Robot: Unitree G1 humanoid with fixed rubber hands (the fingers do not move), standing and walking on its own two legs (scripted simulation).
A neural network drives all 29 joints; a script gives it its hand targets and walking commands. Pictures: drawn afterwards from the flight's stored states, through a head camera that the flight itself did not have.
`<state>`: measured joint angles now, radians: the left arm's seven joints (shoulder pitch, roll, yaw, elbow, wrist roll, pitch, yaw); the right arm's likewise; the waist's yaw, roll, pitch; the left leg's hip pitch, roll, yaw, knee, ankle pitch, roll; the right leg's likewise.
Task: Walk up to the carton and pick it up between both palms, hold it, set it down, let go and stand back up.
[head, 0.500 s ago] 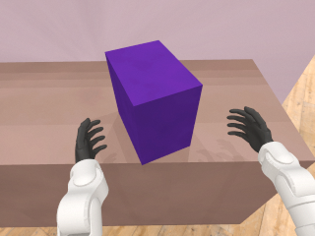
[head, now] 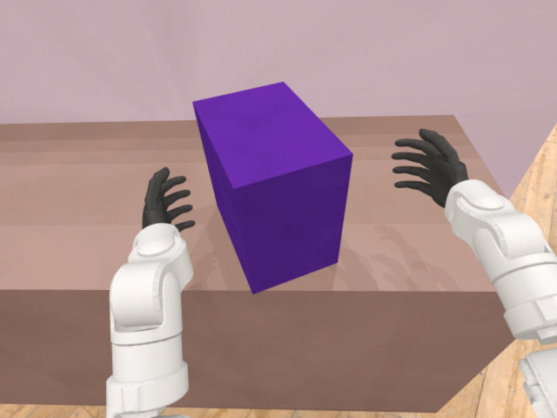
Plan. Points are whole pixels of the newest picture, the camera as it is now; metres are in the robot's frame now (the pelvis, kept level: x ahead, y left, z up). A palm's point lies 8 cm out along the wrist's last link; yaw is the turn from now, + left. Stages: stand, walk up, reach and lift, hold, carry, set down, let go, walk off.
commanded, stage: reach and lift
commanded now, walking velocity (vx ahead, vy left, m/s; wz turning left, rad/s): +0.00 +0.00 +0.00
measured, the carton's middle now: (268, 186) +0.47 +0.08 +0.08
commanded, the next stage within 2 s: none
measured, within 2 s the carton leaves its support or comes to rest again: neither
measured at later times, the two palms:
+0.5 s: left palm (147, 182) +0.35 +0.22 +0.19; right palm (405, 135) +0.46 -0.12 +0.20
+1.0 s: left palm (134, 141) +0.38 +0.24 +0.24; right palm (396, 91) +0.50 -0.11 +0.24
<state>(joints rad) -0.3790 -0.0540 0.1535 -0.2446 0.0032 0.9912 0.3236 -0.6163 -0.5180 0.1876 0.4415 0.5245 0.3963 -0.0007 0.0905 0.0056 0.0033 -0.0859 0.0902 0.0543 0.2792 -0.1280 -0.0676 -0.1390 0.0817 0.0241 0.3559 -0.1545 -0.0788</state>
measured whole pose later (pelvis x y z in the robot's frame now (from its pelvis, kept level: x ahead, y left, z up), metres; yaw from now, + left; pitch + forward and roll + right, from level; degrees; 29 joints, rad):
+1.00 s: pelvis +0.01 +0.01 +0.00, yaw +3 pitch +6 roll +0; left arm -0.90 0.06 0.20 0.30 -0.07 0.85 0.31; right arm -1.20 -0.54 0.25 1.03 0.56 0.40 0.04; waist 0.20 0.05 -0.10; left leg -0.28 0.08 0.01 0.32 -0.14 -0.07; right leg -0.28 0.07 -0.02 0.32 -0.14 -0.06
